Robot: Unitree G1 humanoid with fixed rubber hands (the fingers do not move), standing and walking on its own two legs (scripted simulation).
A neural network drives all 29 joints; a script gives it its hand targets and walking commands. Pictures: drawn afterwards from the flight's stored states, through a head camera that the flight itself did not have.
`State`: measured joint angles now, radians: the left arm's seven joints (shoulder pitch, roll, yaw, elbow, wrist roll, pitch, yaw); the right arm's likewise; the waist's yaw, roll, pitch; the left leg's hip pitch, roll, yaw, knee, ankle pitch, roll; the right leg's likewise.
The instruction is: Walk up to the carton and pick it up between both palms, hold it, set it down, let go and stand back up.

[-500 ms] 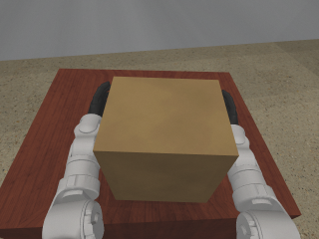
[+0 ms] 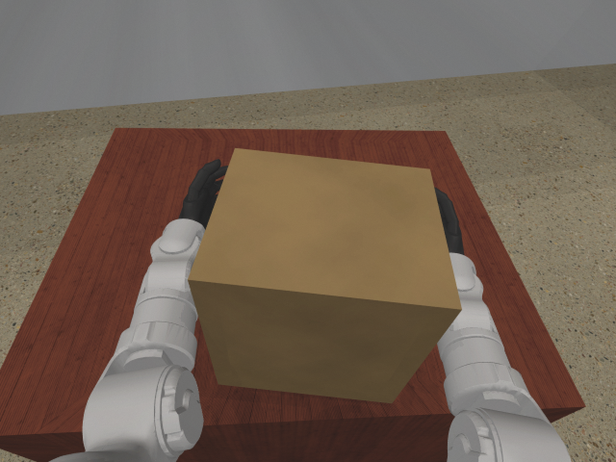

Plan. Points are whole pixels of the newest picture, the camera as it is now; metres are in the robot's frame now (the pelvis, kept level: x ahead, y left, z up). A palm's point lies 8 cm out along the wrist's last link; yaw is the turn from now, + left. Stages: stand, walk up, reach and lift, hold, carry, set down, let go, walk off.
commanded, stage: set down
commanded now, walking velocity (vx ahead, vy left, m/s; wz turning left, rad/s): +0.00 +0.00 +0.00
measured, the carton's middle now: (317, 283) +0.34 +0.00 +0.05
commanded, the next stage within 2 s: none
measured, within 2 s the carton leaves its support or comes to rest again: rests again in 1.26 s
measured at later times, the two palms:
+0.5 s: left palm (201, 231) +0.42 +0.16 +0.05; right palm (431, 257) +0.38 -0.17 +0.05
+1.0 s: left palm (204, 242) +0.41 +0.16 +0.04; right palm (430, 276) +0.37 -0.17 +0.02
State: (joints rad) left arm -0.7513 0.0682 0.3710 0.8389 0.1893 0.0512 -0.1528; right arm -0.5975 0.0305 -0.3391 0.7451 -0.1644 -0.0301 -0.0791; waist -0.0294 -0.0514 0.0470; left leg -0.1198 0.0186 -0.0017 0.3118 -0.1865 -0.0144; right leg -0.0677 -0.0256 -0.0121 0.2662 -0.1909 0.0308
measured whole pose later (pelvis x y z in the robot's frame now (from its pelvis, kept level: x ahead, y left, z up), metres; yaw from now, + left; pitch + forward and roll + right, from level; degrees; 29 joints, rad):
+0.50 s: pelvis +0.01 +0.00 +0.00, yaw +0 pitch +6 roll -1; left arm -0.71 0.08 0.34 0.89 0.19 -0.12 -0.13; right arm -0.59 0.04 -0.36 0.85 -0.19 -0.20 -0.09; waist -0.03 -0.05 0.02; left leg -0.24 0.02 0.00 0.33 -0.19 -0.02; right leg -0.18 -0.03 -0.01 0.27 -0.18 0.03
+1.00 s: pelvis +0.00 +0.01 +0.00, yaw +0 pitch +9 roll -1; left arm -0.77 0.09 0.32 1.11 0.19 -0.25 -0.09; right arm -0.60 0.04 -0.46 0.97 -0.25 -0.31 -0.08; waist -0.03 -0.04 -0.02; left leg -0.33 0.02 0.00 0.36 -0.19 -0.01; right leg -0.25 -0.03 -0.01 0.27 -0.17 0.03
